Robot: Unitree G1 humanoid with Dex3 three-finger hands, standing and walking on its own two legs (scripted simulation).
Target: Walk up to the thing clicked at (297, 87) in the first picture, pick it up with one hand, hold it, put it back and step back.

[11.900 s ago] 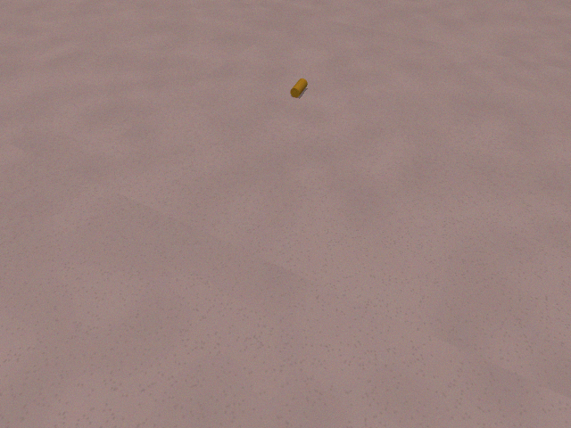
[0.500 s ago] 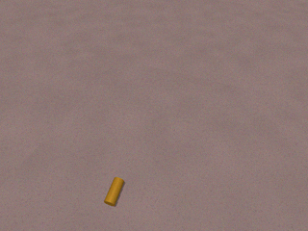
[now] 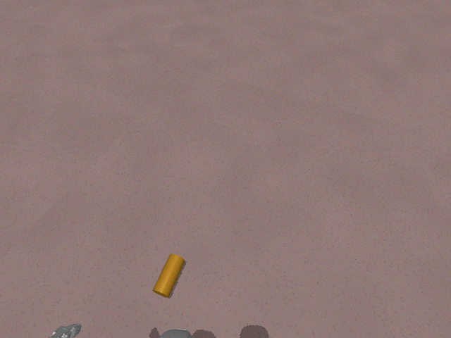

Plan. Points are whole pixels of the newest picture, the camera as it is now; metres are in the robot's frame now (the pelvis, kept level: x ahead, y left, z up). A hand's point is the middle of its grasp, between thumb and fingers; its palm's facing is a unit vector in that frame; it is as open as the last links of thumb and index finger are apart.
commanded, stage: walk up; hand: left
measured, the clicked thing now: (169, 275) +0.42 +0.24 -0.72
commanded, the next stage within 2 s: none
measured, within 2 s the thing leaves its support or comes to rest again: neither
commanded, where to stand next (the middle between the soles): +0.03 +0.02 m, yaw -2 degrees
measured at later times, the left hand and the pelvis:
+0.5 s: hand out of the picture +0.09 +0.28 -0.13, palm faces -0.04 -0.93 -0.38, open 7.4 cm; pelvis +0.01 +0.02 +0.02, yaw -2 degrees
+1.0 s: hand out of the picture +0.07 +0.28 -0.13, palm faces -0.06 -0.93 -0.36, open 7.4 cm; pelvis +0.00 +0.02 +0.03, yaw -2 degrees
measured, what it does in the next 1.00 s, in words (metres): stands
